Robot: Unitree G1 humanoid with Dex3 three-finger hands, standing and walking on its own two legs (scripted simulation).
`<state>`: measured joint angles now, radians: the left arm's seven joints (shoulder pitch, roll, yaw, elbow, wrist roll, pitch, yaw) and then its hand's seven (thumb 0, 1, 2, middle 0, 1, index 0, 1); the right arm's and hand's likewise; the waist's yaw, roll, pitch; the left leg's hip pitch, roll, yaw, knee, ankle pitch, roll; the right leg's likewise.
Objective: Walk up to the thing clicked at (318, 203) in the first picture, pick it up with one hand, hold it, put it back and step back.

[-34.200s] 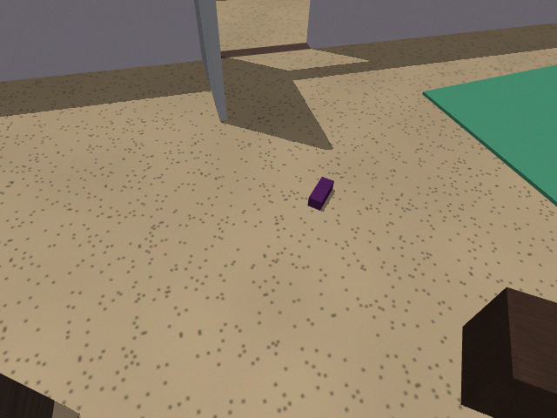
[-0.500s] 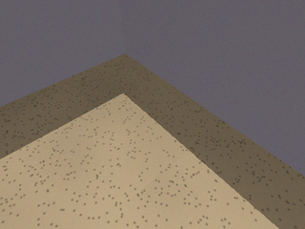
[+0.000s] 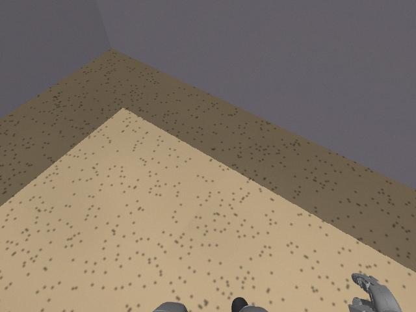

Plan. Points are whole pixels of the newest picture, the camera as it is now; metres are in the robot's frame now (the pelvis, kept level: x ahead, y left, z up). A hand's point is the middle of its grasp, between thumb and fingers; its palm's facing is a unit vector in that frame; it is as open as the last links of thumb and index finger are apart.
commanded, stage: walk up
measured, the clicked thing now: out of the picture -0.96 -0.99 -0.74
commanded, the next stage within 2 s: none
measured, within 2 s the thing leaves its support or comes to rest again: neither
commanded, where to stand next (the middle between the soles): +0.07 +0.01 m, yaw -65 degrees
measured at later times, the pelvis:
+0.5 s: pelvis +0.00 +0.04 +0.00, yaw -27 degrees
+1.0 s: pelvis +0.06 +0.03 -0.02, yaw -48 degrees
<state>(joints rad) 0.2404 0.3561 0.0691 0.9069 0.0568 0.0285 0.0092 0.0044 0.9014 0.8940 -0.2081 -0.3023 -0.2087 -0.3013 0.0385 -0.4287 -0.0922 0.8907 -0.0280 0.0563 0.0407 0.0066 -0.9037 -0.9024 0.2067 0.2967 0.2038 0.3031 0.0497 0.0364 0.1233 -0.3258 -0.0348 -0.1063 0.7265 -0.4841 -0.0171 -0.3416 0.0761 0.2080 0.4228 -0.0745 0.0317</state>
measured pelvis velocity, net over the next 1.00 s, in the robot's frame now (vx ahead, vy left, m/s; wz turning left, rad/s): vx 0.06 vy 0.03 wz -0.84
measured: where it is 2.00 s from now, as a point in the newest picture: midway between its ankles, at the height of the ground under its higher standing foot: outside the picture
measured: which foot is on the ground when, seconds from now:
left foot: up 0.00-0.02, down 0.04-0.56, up 0.58-0.84, down 0.86-1.00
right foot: down 0.00-0.06, up 0.08-0.52, down 0.54-0.88, up 0.90-1.00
